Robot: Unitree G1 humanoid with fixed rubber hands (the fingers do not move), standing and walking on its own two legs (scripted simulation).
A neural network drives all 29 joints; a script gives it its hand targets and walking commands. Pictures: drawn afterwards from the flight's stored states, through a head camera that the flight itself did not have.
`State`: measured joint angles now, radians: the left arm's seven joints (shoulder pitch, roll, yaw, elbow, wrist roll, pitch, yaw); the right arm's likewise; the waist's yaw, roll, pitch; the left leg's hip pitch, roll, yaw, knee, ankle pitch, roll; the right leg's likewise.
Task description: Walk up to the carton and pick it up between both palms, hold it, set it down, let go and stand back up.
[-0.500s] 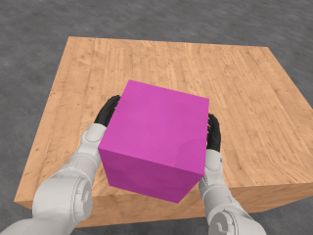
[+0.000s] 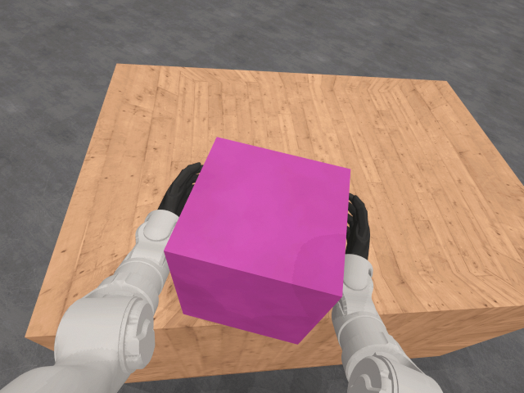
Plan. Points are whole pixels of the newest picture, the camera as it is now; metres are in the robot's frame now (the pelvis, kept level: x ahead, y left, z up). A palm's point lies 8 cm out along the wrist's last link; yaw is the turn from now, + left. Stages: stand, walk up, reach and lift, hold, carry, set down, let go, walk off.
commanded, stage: reach and lift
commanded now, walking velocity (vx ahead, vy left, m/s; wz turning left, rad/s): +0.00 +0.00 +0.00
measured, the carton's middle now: (259, 247) +0.34 -0.01 +0.00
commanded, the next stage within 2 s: none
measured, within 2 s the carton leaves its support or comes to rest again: leaves its support in 0.78 s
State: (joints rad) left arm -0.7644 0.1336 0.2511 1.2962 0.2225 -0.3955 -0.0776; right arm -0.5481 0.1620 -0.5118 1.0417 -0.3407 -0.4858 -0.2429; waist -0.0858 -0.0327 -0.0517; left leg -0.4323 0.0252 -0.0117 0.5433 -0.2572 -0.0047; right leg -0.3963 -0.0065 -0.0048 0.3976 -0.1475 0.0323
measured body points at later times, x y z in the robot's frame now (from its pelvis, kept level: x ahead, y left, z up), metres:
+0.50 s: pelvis +0.00 +0.00 +0.00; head +0.05 +0.03 +0.45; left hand +0.42 +0.13 +0.02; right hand +0.35 -0.17 +0.02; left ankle +0.00 +0.11 -0.74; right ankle +0.03 -0.15 -0.74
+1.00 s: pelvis -0.01 +0.00 +0.00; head +0.04 +0.03 +0.45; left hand +0.41 +0.13 +0.04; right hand +0.35 -0.17 +0.04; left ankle +0.00 +0.11 -0.74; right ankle +0.03 -0.15 -0.74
